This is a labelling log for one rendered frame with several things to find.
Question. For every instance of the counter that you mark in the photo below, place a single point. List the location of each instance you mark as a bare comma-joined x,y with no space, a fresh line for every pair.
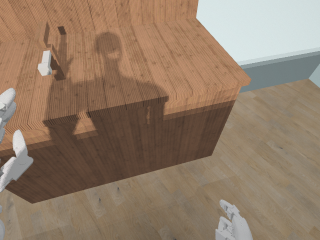
136,86

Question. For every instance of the right robot hand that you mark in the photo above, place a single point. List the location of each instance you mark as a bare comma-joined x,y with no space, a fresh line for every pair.
237,230

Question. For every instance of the tap lever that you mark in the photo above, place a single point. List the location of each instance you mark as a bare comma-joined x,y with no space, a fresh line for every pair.
44,67

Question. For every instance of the left robot hand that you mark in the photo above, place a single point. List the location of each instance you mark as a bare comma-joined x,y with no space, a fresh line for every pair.
15,166

